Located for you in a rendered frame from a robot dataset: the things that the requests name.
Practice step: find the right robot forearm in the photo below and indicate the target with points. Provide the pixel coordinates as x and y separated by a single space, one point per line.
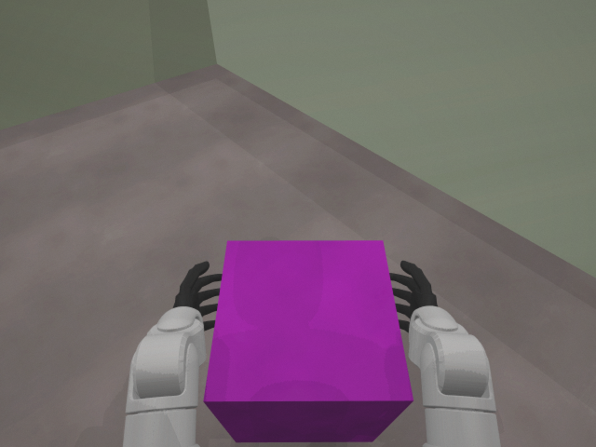
456 381

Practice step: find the right robot hand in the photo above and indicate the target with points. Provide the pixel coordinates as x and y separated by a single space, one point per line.
420 293

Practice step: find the left robot hand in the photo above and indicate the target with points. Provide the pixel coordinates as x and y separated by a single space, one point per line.
190 296

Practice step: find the left robot forearm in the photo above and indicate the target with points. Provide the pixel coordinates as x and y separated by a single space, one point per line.
163 382

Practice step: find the carton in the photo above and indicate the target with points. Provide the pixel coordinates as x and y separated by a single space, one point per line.
306 344

